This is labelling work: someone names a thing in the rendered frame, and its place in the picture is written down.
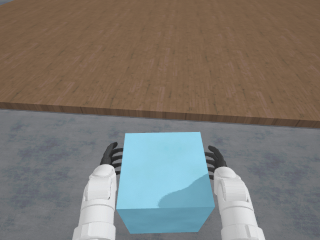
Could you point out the robot left hand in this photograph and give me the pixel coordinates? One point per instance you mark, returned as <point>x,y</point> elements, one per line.
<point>108,159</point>

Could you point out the right robot forearm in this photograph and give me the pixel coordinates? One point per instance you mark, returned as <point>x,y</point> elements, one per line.
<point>235,207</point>

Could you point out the carton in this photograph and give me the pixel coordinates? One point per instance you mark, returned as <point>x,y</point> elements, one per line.
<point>164,184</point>

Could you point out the left robot forearm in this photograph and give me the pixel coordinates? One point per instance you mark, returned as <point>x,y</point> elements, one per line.
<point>96,221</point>

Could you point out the robot right hand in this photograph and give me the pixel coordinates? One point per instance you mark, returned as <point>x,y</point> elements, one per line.
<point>217,162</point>

